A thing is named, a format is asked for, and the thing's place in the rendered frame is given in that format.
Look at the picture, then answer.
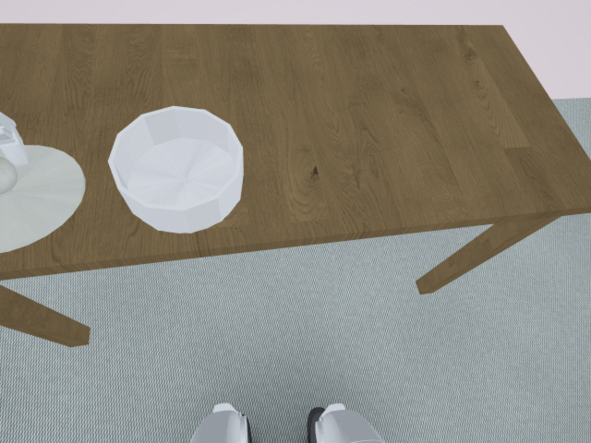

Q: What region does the table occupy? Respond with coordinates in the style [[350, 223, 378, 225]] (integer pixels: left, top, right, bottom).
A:
[[0, 23, 591, 347]]

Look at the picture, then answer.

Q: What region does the left robot hand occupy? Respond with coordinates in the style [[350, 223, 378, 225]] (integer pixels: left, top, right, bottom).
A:
[[0, 112, 29, 197]]

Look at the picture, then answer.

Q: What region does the pot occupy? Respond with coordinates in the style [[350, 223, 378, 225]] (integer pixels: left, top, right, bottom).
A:
[[108, 106, 244, 233]]

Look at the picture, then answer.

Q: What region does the lid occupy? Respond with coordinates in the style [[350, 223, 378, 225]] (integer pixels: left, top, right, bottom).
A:
[[0, 145, 85, 253]]

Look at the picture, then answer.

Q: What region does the robot right shin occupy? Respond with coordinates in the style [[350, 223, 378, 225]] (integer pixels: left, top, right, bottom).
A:
[[321, 403, 345, 417]]

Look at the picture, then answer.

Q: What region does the left robot thigh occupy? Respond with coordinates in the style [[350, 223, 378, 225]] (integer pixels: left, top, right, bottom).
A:
[[190, 411, 247, 443]]

